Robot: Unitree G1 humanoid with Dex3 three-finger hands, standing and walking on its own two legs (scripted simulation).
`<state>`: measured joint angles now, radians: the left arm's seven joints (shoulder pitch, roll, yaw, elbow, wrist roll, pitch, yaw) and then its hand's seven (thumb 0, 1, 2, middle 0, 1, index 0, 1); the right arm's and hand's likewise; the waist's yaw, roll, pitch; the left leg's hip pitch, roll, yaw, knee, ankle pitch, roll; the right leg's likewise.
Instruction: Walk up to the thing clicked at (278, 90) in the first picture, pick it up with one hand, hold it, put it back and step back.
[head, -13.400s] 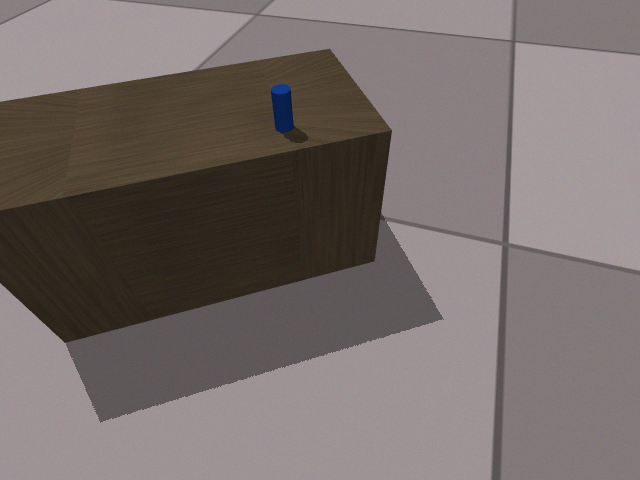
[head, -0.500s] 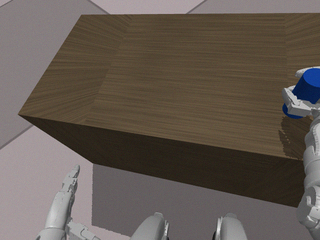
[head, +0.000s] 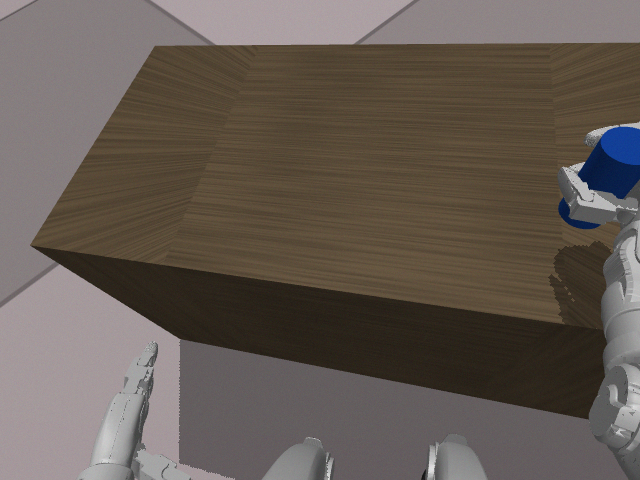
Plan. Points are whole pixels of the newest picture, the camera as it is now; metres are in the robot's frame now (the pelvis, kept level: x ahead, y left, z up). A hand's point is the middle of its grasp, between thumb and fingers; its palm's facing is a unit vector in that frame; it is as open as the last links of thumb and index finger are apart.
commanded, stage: lift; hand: right
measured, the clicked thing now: (603, 182) +0.48 -0.24 +0.04
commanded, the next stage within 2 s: hold in 1.42 s
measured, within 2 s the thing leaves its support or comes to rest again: neither
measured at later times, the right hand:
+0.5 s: hand (611, 177) +0.44 -0.21 +0.11, palm faces +0.24 +0.97 -0.01, open 7.4 cm
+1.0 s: hand (616, 205) +0.36 -0.18 +0.16, palm faces +0.24 +0.97 +0.00, open 7.4 cm
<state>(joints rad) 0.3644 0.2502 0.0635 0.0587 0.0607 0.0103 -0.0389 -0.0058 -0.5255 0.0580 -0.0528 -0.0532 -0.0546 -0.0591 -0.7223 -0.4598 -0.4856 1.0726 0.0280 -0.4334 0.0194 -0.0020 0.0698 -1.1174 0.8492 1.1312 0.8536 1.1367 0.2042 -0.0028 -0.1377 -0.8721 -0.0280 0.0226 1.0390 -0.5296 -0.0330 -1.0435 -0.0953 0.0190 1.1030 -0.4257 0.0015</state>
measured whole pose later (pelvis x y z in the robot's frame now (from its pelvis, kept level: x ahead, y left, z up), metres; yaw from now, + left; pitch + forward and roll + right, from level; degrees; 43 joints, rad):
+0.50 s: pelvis +0.01 +0.00 +0.03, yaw -1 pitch +14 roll +3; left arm 0.39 0.22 0.06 0.16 0.02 0.03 -0.02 -0.01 -0.52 0.05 -0.05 -0.05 -0.05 -0.06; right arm -0.53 -0.30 -0.36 0.78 0.08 -0.31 0.00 0.00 0.08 -1.12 0.86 1.12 0.86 1.13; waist 0.11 -0.01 -0.14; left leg -0.65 0.00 0.00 0.89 -0.48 -0.04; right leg -0.80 -0.07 -0.02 0.94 -0.38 0.00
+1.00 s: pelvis -0.01 +0.01 +0.06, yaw -2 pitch +4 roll +0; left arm 0.35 0.24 0.09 0.30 -0.02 -0.01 0.07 -0.01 -0.52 0.05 -0.04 -0.05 -0.05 -0.05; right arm -0.30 -0.21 -0.24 0.43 0.15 -0.15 -0.04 0.00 0.08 -1.13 0.87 1.11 0.87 1.12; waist 0.04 -0.02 -0.04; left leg -0.40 0.02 -0.01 0.73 -0.41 -0.02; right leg -0.51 -0.05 -0.04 0.71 -0.27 0.01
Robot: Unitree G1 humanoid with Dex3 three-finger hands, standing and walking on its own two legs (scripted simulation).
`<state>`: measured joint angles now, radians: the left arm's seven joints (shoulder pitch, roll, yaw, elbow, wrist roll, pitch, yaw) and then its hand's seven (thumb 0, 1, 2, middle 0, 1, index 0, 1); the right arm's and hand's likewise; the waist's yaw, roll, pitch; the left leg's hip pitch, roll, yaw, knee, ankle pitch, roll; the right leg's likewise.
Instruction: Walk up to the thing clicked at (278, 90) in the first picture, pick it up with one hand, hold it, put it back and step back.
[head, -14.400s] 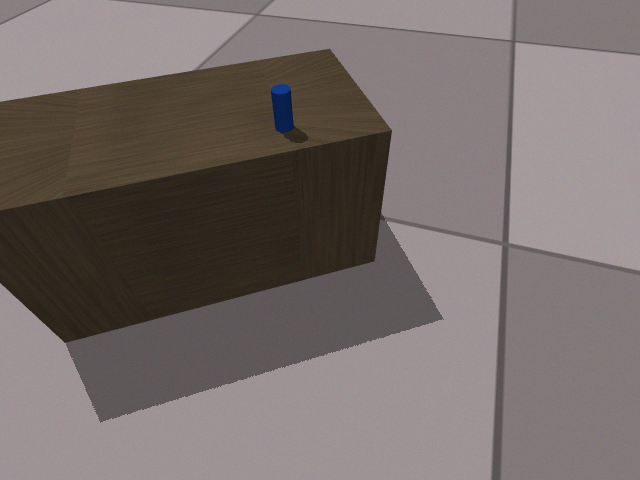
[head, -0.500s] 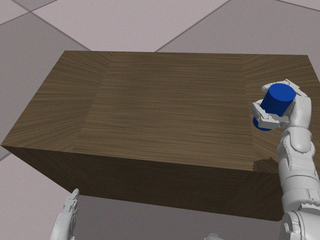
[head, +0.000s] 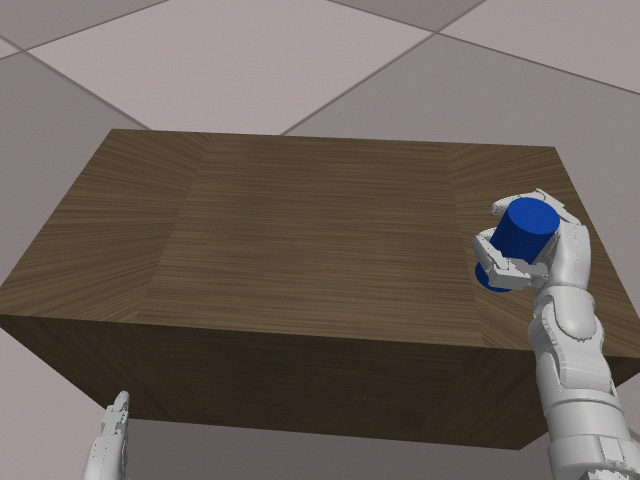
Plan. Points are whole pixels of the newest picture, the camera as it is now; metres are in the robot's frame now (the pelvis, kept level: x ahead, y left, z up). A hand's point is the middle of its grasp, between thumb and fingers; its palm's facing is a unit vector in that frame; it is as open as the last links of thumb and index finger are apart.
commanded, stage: lift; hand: right
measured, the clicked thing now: (512, 248) +0.38 -0.19 +0.10
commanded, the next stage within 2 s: hold in 0.42 s
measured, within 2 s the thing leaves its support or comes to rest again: neither
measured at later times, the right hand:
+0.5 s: hand (508, 236) +0.37 -0.18 +0.13, palm faces +0.20 +0.98 +0.00, open 7.3 cm
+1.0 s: hand (505, 233) +0.36 -0.17 +0.15, palm faces +0.20 +0.98 +0.00, open 7.3 cm
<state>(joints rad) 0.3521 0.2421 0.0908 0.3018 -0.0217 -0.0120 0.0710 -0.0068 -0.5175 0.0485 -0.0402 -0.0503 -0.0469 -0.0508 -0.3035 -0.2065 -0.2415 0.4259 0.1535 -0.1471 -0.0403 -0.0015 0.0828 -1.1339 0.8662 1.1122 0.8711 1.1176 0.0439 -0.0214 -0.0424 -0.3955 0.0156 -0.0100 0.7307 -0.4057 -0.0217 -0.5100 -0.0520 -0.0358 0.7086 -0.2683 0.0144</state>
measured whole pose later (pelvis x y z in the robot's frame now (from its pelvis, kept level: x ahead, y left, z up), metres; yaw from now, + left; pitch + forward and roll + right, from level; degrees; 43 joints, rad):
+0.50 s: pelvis +0.02 +0.00 +0.01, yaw +0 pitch +2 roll +0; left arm 0.28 0.21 0.08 0.47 -0.02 -0.04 0.08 -0.01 -0.53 0.05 -0.04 -0.05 -0.05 -0.06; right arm -0.22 -0.19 -0.21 0.25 0.17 -0.03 -0.04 0.00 0.08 -1.13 0.87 1.11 0.87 1.12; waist 0.02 -0.02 -0.03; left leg -0.26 0.02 0.00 0.61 -0.38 -0.02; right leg -0.38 -0.04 -0.04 0.59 -0.24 0.02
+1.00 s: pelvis +0.03 +0.01 +0.02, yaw -1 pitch +0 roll +0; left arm 0.24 0.21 0.11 0.55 -0.02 -0.04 0.05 -0.01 -0.52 0.05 -0.05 -0.06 -0.05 -0.06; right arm -0.13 -0.15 -0.19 0.08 0.17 0.10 -0.04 0.00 0.08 -1.14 0.87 1.11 0.87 1.12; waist 0.01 -0.03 -0.03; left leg -0.18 0.02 0.00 0.53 -0.36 -0.01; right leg -0.30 -0.04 -0.03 0.51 -0.22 0.03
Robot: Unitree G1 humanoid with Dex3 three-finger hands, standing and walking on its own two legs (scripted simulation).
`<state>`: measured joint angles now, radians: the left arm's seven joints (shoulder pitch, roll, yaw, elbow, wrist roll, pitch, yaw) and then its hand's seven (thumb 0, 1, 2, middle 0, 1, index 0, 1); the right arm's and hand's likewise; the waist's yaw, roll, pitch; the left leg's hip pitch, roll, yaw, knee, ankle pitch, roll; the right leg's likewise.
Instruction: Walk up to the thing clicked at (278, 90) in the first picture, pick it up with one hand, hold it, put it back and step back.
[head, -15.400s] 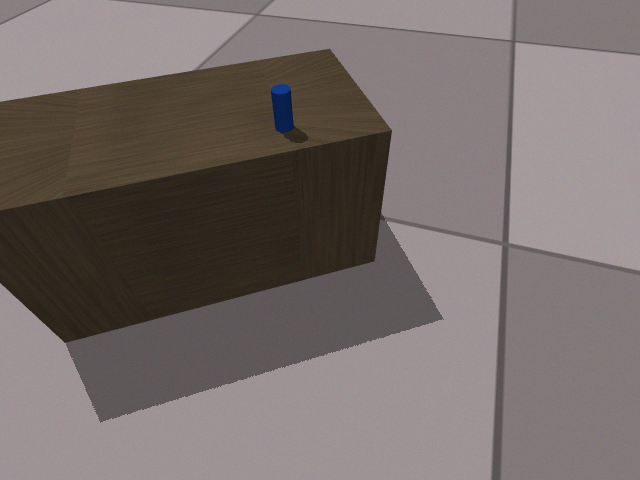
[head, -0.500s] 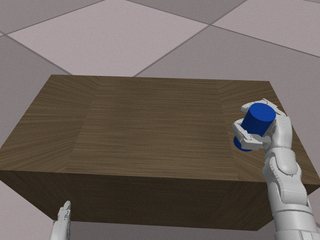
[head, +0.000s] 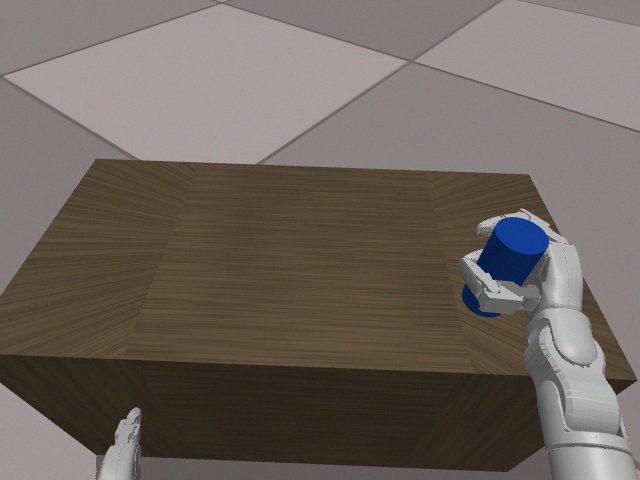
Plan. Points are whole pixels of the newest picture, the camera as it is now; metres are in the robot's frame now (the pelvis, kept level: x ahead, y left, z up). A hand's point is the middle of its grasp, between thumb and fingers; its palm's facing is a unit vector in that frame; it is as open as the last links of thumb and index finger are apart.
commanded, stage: hold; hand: right
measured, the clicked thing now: (500, 270) +0.33 -0.18 +0.12
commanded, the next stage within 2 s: none
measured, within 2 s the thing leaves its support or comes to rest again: neither
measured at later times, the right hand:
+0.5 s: hand (501, 275) +0.32 -0.17 +0.13, palm faces +0.20 +0.98 -0.01, open 7.3 cm
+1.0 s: hand (492, 266) +0.33 -0.17 +0.13, palm faces +0.18 +0.98 +0.00, open 7.3 cm
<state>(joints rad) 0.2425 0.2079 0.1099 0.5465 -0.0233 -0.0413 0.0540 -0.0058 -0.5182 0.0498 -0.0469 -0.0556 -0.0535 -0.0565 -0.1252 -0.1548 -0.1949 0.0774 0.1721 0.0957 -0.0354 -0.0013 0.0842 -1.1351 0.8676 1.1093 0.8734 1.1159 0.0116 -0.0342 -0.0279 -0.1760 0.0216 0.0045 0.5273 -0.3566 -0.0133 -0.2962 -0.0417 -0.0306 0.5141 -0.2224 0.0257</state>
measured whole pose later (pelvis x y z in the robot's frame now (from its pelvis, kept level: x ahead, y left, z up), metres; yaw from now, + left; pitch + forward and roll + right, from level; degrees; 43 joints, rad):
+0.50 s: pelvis -0.01 +0.00 +0.00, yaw +0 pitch -1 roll +0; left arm 0.22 0.21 0.11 0.62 -0.02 -0.06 0.07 -0.01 -0.52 0.05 -0.05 -0.06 -0.06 -0.06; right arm -0.12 -0.15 -0.19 0.06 0.16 0.08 -0.05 0.00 0.08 -1.14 0.87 1.11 0.87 1.12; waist 0.01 -0.04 0.00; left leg -0.15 0.02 0.01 0.49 -0.32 -0.01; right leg -0.26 -0.04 -0.03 0.47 -0.19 0.02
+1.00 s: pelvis -0.01 +0.00 +0.00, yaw +0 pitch -1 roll +0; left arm 0.19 0.20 0.11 0.62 -0.02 -0.07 0.07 -0.01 -0.52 0.05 -0.05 -0.06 -0.06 -0.06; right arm -0.14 -0.16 -0.19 0.10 0.17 0.10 -0.04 0.00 0.09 -1.14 0.87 1.11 0.87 1.12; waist 0.02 -0.04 -0.01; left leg -0.13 0.02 0.01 0.47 -0.32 -0.01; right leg -0.25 -0.04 -0.03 0.45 -0.18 0.03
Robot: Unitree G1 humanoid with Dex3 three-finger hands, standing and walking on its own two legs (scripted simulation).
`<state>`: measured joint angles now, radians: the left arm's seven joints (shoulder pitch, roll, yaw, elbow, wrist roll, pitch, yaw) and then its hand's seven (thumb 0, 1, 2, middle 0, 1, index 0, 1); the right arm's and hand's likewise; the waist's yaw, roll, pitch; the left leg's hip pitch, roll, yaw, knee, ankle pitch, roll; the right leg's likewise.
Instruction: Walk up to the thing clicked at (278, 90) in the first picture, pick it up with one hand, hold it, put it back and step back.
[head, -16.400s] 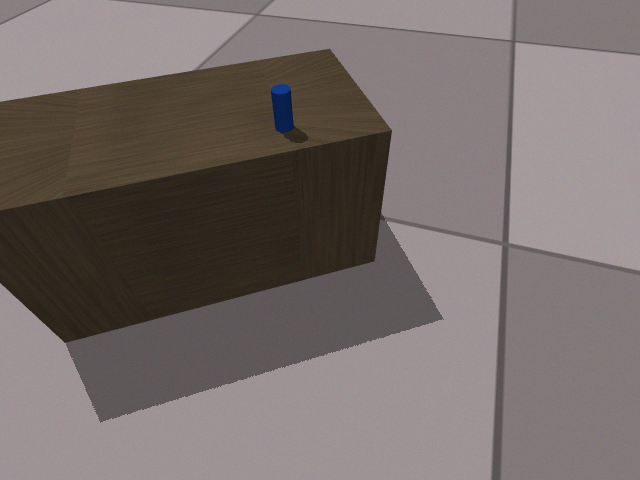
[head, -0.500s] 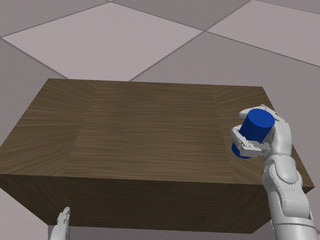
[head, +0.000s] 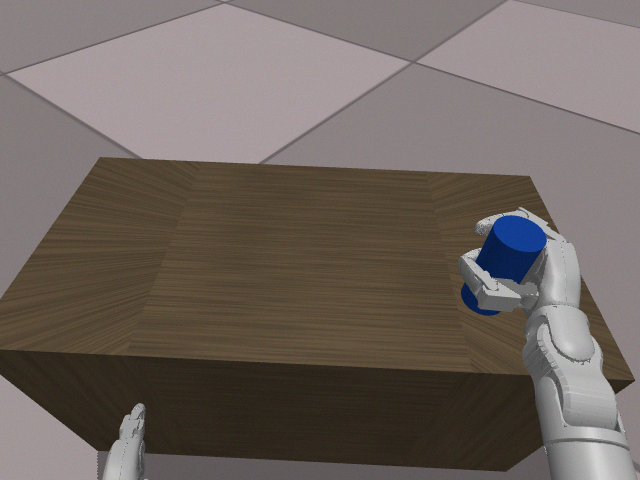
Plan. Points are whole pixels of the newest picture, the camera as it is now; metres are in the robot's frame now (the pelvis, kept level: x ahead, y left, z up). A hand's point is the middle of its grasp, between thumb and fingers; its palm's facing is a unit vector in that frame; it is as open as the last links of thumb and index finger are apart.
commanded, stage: hold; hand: right
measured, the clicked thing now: (499, 268) +0.34 -0.18 +0.12
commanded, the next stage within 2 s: crouch in 1.12 s
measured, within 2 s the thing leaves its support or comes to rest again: neither
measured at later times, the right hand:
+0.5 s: hand (496, 262) +0.34 -0.17 +0.13, palm faces +0.22 +0.98 -0.01, open 7.3 cm
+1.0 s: hand (484, 271) +0.33 -0.16 +0.13, palm faces +0.15 +0.99 +0.00, open 7.3 cm
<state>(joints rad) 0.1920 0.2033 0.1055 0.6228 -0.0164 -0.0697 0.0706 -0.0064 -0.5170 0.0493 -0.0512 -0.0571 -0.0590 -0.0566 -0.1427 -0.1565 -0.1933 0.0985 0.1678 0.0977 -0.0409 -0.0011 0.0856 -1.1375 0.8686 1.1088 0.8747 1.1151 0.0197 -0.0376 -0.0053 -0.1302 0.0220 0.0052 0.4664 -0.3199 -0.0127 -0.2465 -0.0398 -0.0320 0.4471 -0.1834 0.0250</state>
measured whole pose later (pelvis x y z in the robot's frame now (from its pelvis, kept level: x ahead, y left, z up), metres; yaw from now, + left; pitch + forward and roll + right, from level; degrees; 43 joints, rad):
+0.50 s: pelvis +0.00 +0.00 +0.00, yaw +0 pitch -1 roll +0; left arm 0.21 0.22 0.13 0.65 -0.02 -0.07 0.05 -0.01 -0.53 0.06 -0.05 -0.06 -0.06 -0.06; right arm -0.14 -0.16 -0.20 0.08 0.16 0.10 -0.07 0.00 0.09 -1.14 0.87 1.11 0.88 1.11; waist 0.02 -0.03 0.00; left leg -0.12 0.02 0.00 0.46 -0.32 -0.01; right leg -0.24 -0.04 -0.03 0.45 -0.19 0.03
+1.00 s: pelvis -0.01 +0.00 +0.00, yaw +0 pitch -1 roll +0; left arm 0.20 0.22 0.11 0.63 -0.02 -0.08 0.07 -0.01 -0.52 0.05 -0.05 -0.05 -0.06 -0.06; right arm -0.16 -0.14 -0.17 0.10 0.16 0.09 -0.04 0.00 0.09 -1.15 0.87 1.11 0.88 1.11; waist 0.02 -0.04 0.01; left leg -0.14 0.02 0.00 0.47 -0.30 -0.01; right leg -0.25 -0.04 -0.03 0.44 -0.16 0.02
